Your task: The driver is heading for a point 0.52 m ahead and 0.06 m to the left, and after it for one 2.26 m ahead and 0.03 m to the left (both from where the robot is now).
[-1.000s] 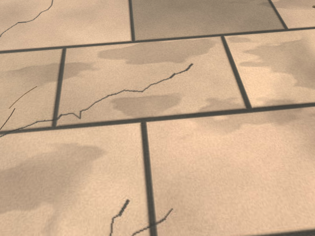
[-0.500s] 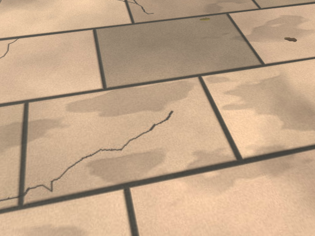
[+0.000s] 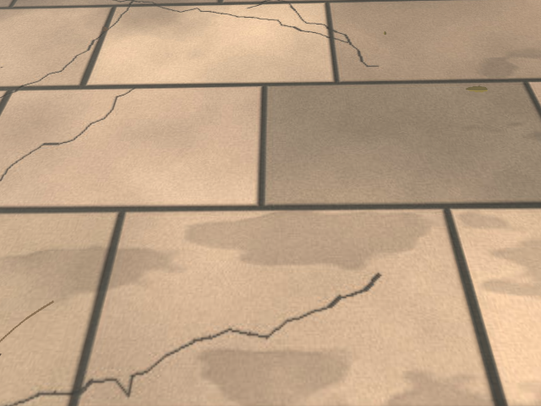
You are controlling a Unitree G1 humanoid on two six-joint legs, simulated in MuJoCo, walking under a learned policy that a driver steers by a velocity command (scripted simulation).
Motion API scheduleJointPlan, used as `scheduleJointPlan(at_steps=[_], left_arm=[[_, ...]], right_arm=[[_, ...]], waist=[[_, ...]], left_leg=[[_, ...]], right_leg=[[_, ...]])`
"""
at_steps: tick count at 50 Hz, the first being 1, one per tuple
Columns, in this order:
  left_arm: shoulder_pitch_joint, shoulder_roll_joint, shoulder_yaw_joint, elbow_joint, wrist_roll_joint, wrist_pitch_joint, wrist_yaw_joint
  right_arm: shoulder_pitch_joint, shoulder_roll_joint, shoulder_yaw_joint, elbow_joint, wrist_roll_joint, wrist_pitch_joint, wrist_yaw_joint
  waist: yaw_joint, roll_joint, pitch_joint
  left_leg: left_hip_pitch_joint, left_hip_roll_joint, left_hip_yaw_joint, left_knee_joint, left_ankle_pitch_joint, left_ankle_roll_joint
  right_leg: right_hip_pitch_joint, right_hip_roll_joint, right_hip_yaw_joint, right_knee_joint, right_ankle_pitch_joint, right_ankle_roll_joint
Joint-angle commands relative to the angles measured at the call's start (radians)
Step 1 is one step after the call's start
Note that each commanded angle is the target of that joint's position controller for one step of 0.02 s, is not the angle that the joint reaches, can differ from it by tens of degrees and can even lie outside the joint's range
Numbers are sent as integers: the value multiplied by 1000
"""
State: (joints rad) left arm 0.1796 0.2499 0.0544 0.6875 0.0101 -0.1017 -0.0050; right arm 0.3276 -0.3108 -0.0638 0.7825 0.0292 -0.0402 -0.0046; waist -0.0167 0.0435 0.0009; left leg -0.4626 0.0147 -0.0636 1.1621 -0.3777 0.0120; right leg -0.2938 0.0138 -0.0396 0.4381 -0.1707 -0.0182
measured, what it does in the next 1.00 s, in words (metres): walks ahead: left foot, then right foot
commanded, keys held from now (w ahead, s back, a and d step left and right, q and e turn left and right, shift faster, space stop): w+q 0.38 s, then w+e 0.18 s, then e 0.44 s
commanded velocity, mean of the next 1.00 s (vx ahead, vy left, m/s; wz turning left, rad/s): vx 0.38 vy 0.00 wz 0.10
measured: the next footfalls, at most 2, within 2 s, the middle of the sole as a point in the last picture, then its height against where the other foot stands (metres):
left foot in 0.36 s outside the picture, level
right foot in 0.86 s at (270, 360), level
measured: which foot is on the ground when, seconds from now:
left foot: up 0.00-0.34, down 0.36-0.86, up 0.88-1.00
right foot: down 0.00-0.36, up 0.38-0.84, down 0.86-1.00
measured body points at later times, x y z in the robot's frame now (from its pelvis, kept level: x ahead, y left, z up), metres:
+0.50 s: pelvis +0.25 +0.09 -0.01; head +0.29 +0.11 +0.44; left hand +0.27 +0.39 -0.12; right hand +0.47 -0.13 -0.10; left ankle +0.28 +0.17 -0.74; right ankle +0.22 -0.08 -0.64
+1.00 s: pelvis +0.46 +0.11 -0.01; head +0.52 +0.10 +0.44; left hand +0.60 +0.40 -0.10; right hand +0.63 -0.16 -0.12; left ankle +0.37 +0.23 -0.65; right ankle +0.57 +0.04 -0.74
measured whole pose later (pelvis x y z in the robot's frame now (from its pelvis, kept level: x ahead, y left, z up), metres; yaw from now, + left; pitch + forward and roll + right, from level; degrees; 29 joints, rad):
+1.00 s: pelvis +0.46 +0.11 -0.01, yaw +4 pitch +3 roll +1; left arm 0.17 0.30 0.06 0.65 0.00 -0.02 -0.02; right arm 0.15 -0.30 -0.05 0.72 0.00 -0.01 -0.02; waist 0.01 0.01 0.06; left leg -0.48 -0.03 -0.05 1.22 -0.50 -0.04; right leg -0.46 0.08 0.02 0.50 -0.09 -0.07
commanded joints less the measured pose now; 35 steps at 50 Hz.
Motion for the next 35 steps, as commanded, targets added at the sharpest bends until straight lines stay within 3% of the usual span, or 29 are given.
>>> scheduleJointPlan(at_steps=[1, 5, 9, 13, 15, 16, 17, 18, 19, 20, 21, 22, 23, 24, 26, 29, 32, 35], left_arm=[[38, 106, 33, -18, -2, -14, -1], [46, 154, 52, 16, -5, -19, 4], [69, 190, 61, 43, -11, -7, 12], [114, 226, 73, 75, -33, 11, 13], [114, 253, 81, 80, -41, 25, 16], [112, 269, 85, 80, -45, 33, 19], [102, 263, 81, 77, -48, 41, 23], [119, 229, 65, 65, -30, 38, 28], [217, 79, 14, 0, 18, 16, 15], [152, 138, 13, 5, -19, -21, 0], [68, 199, 30, -4, -65, -33, -8], [46, 185, 23, -6, -59, -36, -3], [38, 183, 25, 8, -34, -30, 5], [68, 183, 29, 20, -26, -16, 5], [123, 156, 26, 42, -29, 12, 1], [65, 126, 18, 36, -25, 38, 8], [25, 97, 10, 31, -19, 29, 0], [-60, 72, 1, 2, -19, 22, -21]], right_arm=[[-29, -40, -15, -102, 1, 5, 9], [-106, -22, -9, -143, -10, 13, 20], [-225, -10, 1, -175, -8, 2, 45], [-320, -28, -4, -227, -5, 5, 63], [-303, -54, -17, -240, -10, 10, 67], [-241, -79, -32, -231, -12, 14, 65], [-94, -120, -59, -193, -10, 17, 59], [88, -194, -95, -147, -6, 25, 41], [72, -328, -114, -151, 4, 19, 30], [111, -243, -83, -183, -5, 5, 32], [87, -171, -62, -159, -17, -8, 37], [26, -143, -51, -160, -14, -15, 36], [-49, -102, -36, -164, -18, -18, 35], [-90, -75, -24, -170, -34, -24, 33], [-108, -84, -25, -152, -39, -41, 34], [-94, -94, -28, -113, -43, -61, 27], [-116, -92, -24, -94, -49, -58, 10], [-81, -102, -22, -63, -46, -49, -3]], waist=[[22, -165, 10], [24, -111, 20], [65, -97, 40], [82, -102, 71], [54, -125, 43], [13, -136, -3], [-73, -119, -79], [-149, -55, -173], [-30, 246, -251], [-99, 145, -418], [-117, 70, -272], [-80, 18, -180], [-41, -14, -114], [-2, 9, -89], [37, 31, -78], [28, -10, -7], [18, -2, 11], [-29, 5, 8]], left_leg=[[-236, 105, -36, -5, 72, -17], [-263, 114, -27, -167, 216, -32], [-201, 92, 29, -386, 391, -10], [-193, 71, 75, -494, 324, 33], [-115, 21, 126, -520, 220, 71], [-15, -21, 160, -531, 178, 95], [188, -72, 183, -592, 223, 128], [500, -34, 71, -602, 260, 176], [844, 249, -495, -671, 144, 363], [896, 342, -770, -844, -23, 412], [803, 321, -607, -861, 39, 348], [656, 287, -474, -854, 127, 307], [508, 255, -364, -858, 256, 277], [400, 232, -294, -888, 349, 267], [307, 223, -206, -934, 460, 273], [272, 203, -75, -988, 575, 249], [256, 136, 100, -974, 743, 182], [306, 148, 147, -959, 760, 152]], right_leg=[[178, -281, 243, -258, 102, -176], [188, -286, 102, -289, 229, -184], [208, -264, -25, -287, 241, -147], [310, -300, -78, -246, 285, -114], [352, -304, -115, -142, 543, -93], [355, -295, -138, -29, 709, -80], [303, -263, -176, 165, 784, -53], [87, -225, -184, 446, 587, -9], [-390, -40, -129, 827, -353, 60], [-490, -13, 110, 956, -437, 45], [-562, -63, 114, 956, -341, 22], [-538, -112, 101, 881, -255, 8], [-472, -151, 97, 807, -199, 11], [-391, -176, 107, 773, -155, 11], [-319, -182, 103, 728, -121, 26], [-371, -174, 108, 617, 10, 49], [-297, -123, 85, 388, 210, 47], [-243, -82, 44, 227, 358, 35]])
Keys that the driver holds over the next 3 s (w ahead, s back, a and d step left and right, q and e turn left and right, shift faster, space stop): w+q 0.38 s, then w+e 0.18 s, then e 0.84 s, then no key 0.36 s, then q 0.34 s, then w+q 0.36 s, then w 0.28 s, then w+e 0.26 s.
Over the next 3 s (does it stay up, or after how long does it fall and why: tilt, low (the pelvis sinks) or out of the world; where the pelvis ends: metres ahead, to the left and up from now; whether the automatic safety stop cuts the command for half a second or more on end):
stays up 0.89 0.17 0.01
